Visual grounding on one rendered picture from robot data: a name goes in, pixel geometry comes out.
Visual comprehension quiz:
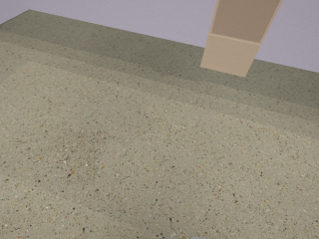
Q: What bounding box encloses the cupboard door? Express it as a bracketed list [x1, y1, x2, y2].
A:
[211, 0, 280, 43]

